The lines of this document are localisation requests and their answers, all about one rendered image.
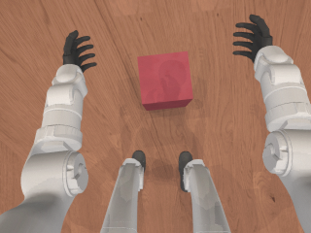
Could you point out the robot left hand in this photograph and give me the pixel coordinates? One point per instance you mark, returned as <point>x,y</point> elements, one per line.
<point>72,52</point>

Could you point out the robot right hand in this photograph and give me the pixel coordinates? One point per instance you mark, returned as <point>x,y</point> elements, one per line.
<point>260,39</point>

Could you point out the robot right forearm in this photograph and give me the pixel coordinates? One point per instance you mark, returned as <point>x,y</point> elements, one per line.
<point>283,90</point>

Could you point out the right robot upper arm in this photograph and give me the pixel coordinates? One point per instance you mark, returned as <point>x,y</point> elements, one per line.
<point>287,153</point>

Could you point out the left robot upper arm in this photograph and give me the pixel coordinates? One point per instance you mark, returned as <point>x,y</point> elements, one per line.
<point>50,182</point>

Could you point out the carton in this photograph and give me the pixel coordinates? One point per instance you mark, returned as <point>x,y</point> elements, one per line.
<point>165,81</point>

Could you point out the robot right foot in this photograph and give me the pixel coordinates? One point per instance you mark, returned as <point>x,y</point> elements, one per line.
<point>184,158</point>

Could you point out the right robot shin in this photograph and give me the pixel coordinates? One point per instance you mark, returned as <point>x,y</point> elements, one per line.
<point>196,161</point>

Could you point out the robot left forearm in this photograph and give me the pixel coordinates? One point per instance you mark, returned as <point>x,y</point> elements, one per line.
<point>63,113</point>

